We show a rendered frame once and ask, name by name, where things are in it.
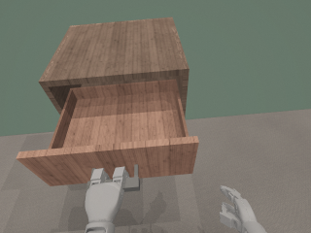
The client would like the right robot hand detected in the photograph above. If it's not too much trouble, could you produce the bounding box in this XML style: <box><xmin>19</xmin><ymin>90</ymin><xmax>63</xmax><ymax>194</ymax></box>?
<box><xmin>220</xmin><ymin>185</ymin><xmax>258</xmax><ymax>233</ymax></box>

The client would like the robot left forearm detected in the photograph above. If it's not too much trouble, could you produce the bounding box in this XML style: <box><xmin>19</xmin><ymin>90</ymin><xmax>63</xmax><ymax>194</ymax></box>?
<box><xmin>85</xmin><ymin>220</ymin><xmax>116</xmax><ymax>233</ymax></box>

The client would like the drawer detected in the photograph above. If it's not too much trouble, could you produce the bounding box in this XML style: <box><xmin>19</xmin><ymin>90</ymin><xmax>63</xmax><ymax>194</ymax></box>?
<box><xmin>16</xmin><ymin>79</ymin><xmax>199</xmax><ymax>186</ymax></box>

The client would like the cabinet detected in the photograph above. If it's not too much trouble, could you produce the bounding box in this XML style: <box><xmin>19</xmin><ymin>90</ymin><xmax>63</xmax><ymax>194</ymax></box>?
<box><xmin>38</xmin><ymin>17</ymin><xmax>190</xmax><ymax>117</ymax></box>

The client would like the handle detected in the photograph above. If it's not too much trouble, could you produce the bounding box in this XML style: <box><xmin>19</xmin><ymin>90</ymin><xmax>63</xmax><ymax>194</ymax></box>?
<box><xmin>86</xmin><ymin>164</ymin><xmax>140</xmax><ymax>192</ymax></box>

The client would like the robot right forearm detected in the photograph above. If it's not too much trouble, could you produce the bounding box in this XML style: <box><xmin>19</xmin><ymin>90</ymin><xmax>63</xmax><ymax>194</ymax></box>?
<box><xmin>241</xmin><ymin>220</ymin><xmax>267</xmax><ymax>233</ymax></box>

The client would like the left robot hand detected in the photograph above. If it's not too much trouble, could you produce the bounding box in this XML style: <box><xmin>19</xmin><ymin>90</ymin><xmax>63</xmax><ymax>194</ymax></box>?
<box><xmin>85</xmin><ymin>166</ymin><xmax>130</xmax><ymax>223</ymax></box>

